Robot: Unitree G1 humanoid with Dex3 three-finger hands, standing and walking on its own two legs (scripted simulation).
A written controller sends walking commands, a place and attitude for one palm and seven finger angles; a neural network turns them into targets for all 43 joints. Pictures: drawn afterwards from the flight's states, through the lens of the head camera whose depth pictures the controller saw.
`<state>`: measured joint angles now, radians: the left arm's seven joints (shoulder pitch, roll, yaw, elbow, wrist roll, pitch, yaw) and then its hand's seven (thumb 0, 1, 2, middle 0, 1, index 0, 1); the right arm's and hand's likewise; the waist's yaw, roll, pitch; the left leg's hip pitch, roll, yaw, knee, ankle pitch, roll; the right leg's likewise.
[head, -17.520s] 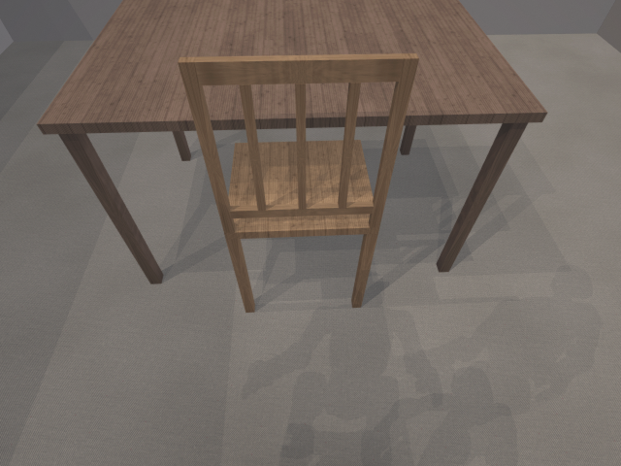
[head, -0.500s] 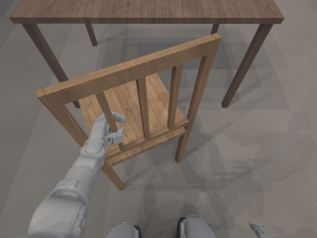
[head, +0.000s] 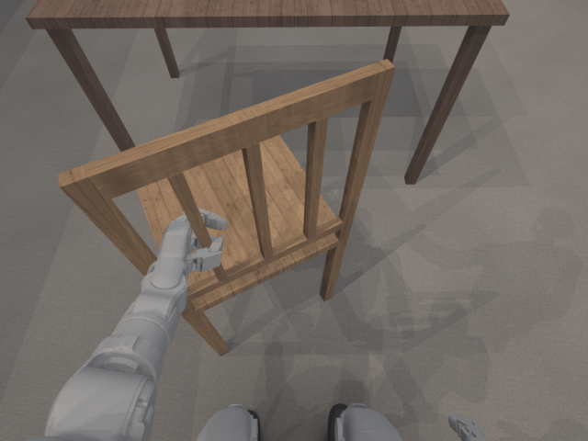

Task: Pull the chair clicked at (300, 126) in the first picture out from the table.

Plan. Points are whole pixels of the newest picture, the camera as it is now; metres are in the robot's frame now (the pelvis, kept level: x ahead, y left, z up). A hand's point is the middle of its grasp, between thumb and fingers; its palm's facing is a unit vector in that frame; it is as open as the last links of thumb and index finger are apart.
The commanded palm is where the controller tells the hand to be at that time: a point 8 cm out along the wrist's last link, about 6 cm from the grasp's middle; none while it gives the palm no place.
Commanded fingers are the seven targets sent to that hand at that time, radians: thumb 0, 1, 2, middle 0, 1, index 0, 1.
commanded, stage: step backward, pulling the chair out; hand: left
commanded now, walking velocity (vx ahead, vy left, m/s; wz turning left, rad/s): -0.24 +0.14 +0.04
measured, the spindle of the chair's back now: (260, 211) +0.46 +0.07 -0.05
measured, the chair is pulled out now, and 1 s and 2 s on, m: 0.47 0.57 0.57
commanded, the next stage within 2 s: stop walking, hand still on the chair in 0.20 s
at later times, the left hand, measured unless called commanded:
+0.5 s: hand (203, 309) +0.29 +0.14 -0.05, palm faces +0.00 -0.97 -0.25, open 5.4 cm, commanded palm +0.27 +0.19 -0.03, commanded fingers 0.00 0.90 0.90 -0.50 -1.45 -0.50 -1.45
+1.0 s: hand (201, 315) +0.28 +0.14 -0.05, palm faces -0.02 -0.97 -0.23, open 5.4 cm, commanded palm +0.26 +0.19 -0.03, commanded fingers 0.00 0.90 0.90 -0.50 -1.45 -0.50 -1.45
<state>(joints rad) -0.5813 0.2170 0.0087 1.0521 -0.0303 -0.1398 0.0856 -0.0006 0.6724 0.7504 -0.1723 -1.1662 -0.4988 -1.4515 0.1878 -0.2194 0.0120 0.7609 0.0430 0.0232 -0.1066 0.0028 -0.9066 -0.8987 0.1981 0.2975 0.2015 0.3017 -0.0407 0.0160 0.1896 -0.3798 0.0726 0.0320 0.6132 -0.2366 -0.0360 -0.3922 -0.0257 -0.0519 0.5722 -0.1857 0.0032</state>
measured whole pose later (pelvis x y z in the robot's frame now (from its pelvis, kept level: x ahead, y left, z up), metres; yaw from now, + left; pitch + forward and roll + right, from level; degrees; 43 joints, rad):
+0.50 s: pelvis -0.05 +0.00 +0.00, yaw -2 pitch -2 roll -1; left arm -0.36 0.21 0.02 0.89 -0.03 -0.12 0.08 0.00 0.66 0.76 -0.17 -1.19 -0.48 -1.45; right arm 0.25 -0.20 0.03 0.75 0.04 -0.02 -0.11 0.00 -0.91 -0.90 0.20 0.30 0.20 0.30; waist -0.04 0.05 0.14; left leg -0.40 0.09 0.02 0.60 -0.22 -0.03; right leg -0.29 -0.01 -0.04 0.59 -0.27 0.00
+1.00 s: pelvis +0.00 +0.00 +0.01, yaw -3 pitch -2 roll +0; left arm -0.12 0.17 -0.03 0.74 -0.01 -0.10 0.09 0.01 0.66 0.77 -0.16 -1.20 -0.50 -1.45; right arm 0.18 -0.20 0.03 0.70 0.02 -0.01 -0.11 0.01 -0.91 -0.90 0.20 0.30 0.20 0.30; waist -0.01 0.02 0.05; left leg -0.26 0.06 0.05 0.47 -0.18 -0.03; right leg -0.16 -0.04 -0.01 0.49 -0.28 0.03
